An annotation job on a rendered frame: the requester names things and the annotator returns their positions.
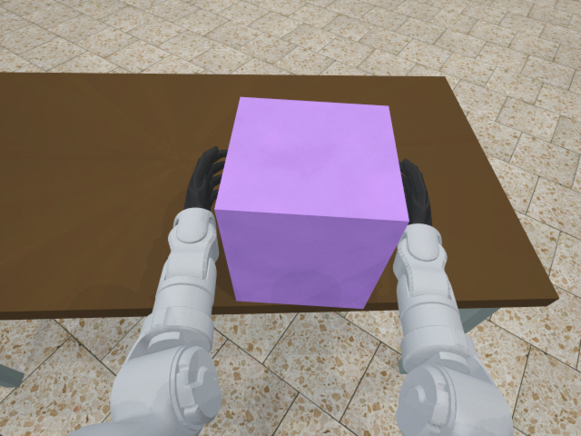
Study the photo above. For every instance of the robot right forearm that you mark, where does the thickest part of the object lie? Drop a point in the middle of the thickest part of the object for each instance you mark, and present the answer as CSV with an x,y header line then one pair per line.
x,y
428,311

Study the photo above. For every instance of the right robot hand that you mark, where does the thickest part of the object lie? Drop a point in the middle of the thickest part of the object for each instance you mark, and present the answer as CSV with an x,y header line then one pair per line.
x,y
416,193

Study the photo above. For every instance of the carton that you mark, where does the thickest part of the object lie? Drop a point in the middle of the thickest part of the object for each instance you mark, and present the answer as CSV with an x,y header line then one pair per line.
x,y
311,204

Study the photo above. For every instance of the robot left upper arm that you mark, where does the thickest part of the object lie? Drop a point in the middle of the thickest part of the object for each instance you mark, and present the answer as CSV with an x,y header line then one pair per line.
x,y
174,392

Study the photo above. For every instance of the robot right upper arm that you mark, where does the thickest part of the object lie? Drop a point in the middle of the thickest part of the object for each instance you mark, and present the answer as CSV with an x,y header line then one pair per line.
x,y
437,401

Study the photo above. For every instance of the left robot hand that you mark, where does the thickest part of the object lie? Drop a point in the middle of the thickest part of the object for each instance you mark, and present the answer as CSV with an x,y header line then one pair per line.
x,y
200,192

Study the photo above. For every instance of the table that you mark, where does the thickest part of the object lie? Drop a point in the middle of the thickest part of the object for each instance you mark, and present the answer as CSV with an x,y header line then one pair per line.
x,y
95,167

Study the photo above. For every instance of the robot left forearm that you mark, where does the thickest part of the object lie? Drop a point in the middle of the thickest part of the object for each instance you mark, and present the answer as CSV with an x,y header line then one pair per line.
x,y
182,309

